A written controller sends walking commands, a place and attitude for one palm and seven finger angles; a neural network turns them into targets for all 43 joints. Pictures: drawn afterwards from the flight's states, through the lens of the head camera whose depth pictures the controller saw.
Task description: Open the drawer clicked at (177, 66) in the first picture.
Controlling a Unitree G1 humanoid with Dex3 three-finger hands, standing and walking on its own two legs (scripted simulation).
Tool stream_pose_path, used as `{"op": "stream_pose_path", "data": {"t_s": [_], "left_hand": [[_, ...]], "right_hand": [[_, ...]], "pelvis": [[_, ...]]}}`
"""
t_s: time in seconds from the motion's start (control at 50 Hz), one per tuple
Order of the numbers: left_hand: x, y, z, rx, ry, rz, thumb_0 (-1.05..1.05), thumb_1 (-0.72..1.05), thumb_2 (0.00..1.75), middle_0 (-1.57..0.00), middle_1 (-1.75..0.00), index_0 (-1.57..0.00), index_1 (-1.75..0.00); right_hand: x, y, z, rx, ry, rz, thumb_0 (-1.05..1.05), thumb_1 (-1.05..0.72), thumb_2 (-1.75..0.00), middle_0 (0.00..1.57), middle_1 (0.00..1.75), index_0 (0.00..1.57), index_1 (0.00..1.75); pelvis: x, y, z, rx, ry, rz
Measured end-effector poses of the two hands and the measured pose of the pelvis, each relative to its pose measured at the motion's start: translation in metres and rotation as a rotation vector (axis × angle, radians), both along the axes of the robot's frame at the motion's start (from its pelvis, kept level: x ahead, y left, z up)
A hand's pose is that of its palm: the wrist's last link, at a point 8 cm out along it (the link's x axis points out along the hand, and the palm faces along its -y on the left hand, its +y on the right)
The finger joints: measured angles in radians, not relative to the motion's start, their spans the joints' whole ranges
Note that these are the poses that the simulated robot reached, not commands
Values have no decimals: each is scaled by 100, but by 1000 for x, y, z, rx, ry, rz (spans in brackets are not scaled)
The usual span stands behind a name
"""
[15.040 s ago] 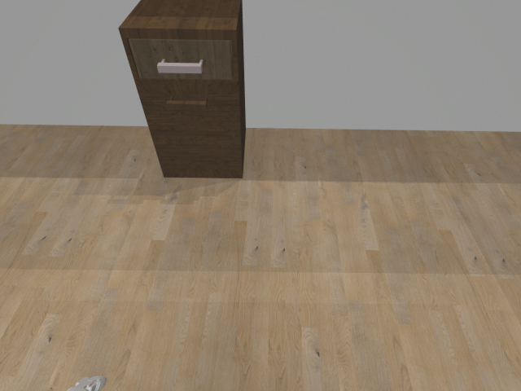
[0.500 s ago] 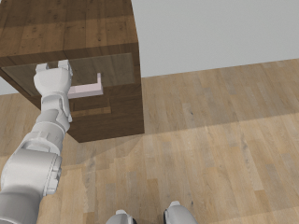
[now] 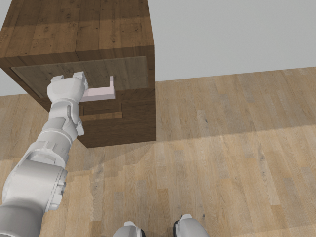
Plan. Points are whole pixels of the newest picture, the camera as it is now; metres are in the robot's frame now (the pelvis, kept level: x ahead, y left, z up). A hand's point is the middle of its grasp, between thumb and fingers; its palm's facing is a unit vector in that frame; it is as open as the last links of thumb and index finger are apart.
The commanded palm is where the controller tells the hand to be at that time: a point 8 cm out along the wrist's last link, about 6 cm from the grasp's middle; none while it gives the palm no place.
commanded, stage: move the hooked fingers above the handle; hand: left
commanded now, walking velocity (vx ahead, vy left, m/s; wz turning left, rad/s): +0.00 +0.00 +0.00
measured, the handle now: (88, 88) +0.56 +0.19 -0.06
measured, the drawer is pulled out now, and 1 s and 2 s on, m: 0.00 0.00 0.00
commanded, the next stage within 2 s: lower the fingers behind the handle in 0.42 s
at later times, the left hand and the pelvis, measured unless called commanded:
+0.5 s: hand (78, 99) +0.48 +0.19 +0.00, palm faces -0.21 -0.03 -0.98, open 13.9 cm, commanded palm +0.48 +0.18 +0.05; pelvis -0.01 +0.00 +0.00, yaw -1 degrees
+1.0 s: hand (84, 97) +0.50 +0.19 -0.03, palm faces -0.10 +0.00 -0.99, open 13.8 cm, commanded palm +0.49 +0.18 +0.01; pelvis -0.01 -0.01 -0.02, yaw +0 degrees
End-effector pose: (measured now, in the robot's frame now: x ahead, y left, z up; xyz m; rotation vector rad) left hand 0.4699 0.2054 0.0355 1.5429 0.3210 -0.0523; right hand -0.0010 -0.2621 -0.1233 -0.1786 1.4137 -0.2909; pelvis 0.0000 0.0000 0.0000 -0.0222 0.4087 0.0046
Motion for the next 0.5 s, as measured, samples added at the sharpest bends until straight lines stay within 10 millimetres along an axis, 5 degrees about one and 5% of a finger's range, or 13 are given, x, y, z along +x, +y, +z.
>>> {"op": "stream_pose_path", "data": {"t_s": [0.16, 0.28, 0.42, 0.5], "left_hand": [[14, -54, 33, -99, -262, -319, 0, -49, 30, -33, -120, -32, -120], [27, -55, 33, 47, -387, -184, 0, -49, 30, -38, -128, -31, -120], [11, -28, 16, 57, -82, 65, 0, -49, 30, -35, -125, -30, -121], [2, -15, 19, 5, -23, -22, 0, -49, 30, -34, -123, -31, -121]], "right_hand": [[-5, -4, 2, -61, -8, 20, 0, -90, -90, 21, 30, 20, 30], [-9, -4, -13, -13, 3, 6, 0, -90, -90, 21, 30, 20, 30], [-8, 6, -9, 35, -30, -52, 0, -91, -90, 21, 30, 20, 30], [-11, 3, 1, -2, -47, -38, 0, -90, -90, 21, 30, 20, 30]], "pelvis": [[3, 0, -9, -10, 11, 22], [-6, 3, -17, -4, 38, -5], [-10, 0, -2, 14, -5, -35], [-10, -4, 2, 12, -22, -19]]}}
